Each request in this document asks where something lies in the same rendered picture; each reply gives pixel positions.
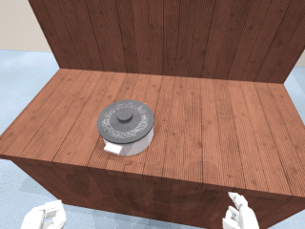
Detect right robot hand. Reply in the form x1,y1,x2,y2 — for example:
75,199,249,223
222,192,259,229

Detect table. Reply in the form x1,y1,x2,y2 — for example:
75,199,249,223
0,0,305,229

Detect pot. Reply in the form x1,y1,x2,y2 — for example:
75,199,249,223
103,127,153,156

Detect left robot hand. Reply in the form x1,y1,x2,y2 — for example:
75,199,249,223
21,199,67,229

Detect knob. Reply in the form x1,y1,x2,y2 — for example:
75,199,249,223
116,109,132,123

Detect lid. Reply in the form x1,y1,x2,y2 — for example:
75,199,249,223
96,99,154,145

